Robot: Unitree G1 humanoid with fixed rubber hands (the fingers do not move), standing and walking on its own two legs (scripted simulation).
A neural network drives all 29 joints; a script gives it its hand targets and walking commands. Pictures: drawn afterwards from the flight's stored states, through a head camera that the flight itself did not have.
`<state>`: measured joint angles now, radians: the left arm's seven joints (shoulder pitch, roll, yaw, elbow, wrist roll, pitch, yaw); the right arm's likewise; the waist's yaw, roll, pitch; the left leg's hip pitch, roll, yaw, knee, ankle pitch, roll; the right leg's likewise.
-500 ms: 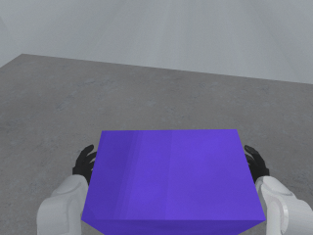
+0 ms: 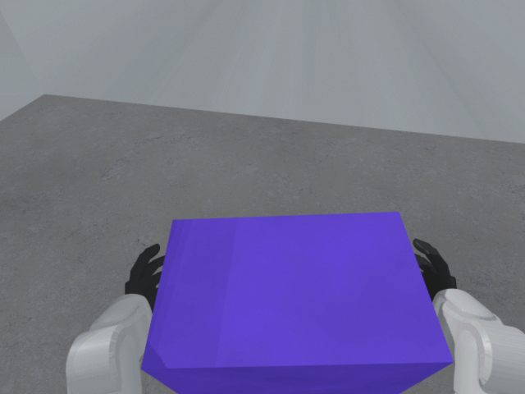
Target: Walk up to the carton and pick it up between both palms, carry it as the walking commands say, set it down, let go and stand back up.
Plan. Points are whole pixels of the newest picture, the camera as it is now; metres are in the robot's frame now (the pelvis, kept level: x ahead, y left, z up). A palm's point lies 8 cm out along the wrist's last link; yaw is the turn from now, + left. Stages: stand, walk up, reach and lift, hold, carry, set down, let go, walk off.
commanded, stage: carry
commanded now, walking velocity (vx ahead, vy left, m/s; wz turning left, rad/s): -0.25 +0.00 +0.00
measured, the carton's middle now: (287, 322) +0.24 -0.01 +0.03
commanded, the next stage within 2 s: none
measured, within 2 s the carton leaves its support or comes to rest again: neither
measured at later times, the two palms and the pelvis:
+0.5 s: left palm out of the picture +0.06 +0.17 +0.09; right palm out of the picture +0.04 -0.22 +0.08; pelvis -0.17 -0.01 +0.01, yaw -1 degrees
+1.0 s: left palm out of the picture -0.12 +0.22 +0.09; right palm out of the picture -0.13 -0.17 +0.09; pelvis -0.36 +0.02 +0.01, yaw +0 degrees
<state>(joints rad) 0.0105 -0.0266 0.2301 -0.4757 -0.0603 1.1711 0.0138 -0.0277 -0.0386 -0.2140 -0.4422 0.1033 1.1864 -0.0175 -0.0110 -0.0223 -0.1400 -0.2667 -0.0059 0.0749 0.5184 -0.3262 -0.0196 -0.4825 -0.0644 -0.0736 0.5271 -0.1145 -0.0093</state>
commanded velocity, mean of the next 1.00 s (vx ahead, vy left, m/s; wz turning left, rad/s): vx -0.25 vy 0.00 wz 0.00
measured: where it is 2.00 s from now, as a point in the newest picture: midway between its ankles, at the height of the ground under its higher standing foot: outside the picture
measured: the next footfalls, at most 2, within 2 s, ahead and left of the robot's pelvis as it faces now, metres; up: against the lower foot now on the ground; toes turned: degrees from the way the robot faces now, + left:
right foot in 0.34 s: -0.10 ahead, -0.13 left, +0.00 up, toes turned -5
left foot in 0.68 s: -0.23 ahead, +0.12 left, +0.00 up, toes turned +5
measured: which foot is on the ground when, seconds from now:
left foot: down 0.00-0.36, up 0.38-0.66, down 0.68-1.00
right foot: down 0.00-0.00, up 0.02-0.32, down 0.34-0.70, up 0.72-1.00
